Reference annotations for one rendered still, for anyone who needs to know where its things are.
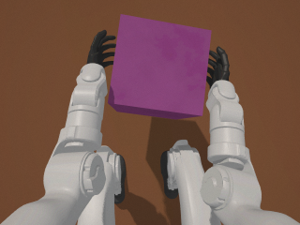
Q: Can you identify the robot left foot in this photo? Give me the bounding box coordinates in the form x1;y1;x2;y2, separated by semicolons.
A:
114;154;126;204

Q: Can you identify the carton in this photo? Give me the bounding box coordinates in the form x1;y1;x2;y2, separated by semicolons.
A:
108;14;212;120

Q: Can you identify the robot left hand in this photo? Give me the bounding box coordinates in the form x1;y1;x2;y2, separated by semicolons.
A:
86;30;116;68

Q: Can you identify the robot right foot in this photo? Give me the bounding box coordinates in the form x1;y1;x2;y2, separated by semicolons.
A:
160;150;179;199

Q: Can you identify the robot foot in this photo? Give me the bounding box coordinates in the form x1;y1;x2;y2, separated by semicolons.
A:
160;150;179;199
114;154;126;204

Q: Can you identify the left robot upper arm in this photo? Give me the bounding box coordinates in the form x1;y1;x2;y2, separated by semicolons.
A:
0;151;106;225

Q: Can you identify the right robot upper arm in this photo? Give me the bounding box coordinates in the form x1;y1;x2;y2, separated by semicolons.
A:
200;165;300;225

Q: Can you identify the left robot forearm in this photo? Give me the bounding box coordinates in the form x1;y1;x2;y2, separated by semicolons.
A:
43;63;108;187

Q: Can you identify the robot right hand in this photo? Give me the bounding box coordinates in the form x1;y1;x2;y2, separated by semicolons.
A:
206;46;230;89

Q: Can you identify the right robot forearm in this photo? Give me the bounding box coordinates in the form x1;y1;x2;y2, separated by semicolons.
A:
205;80;259;182

